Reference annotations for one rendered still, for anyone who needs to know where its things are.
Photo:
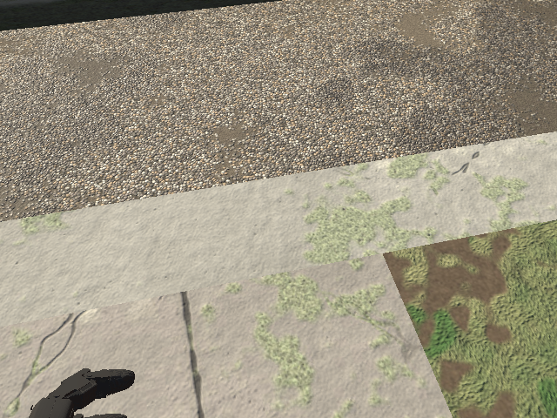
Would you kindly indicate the left robot hand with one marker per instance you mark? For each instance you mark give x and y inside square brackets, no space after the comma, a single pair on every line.
[79,390]

